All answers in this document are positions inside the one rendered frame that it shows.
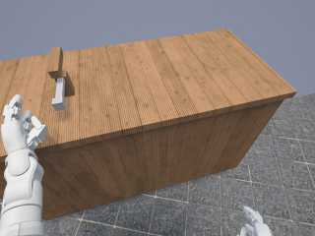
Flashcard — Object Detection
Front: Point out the counter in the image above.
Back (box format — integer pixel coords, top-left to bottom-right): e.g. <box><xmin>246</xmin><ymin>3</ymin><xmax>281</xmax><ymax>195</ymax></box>
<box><xmin>0</xmin><ymin>29</ymin><xmax>297</xmax><ymax>221</ymax></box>

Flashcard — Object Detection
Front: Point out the tap lever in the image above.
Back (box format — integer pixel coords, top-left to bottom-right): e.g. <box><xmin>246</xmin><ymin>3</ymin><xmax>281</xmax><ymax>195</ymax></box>
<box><xmin>51</xmin><ymin>78</ymin><xmax>67</xmax><ymax>111</ymax></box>

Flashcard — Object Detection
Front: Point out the left robot forearm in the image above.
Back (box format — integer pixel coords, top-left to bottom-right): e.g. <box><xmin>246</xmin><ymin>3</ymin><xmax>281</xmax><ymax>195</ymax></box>
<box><xmin>0</xmin><ymin>148</ymin><xmax>44</xmax><ymax>236</ymax></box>

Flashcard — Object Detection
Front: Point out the left robot hand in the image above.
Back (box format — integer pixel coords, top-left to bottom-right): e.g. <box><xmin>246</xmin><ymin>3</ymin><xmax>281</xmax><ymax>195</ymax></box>
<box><xmin>1</xmin><ymin>94</ymin><xmax>49</xmax><ymax>155</ymax></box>

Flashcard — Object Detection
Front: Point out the right robot hand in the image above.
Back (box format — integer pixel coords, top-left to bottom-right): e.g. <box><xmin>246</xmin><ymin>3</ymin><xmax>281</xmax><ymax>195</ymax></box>
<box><xmin>237</xmin><ymin>206</ymin><xmax>273</xmax><ymax>236</ymax></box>

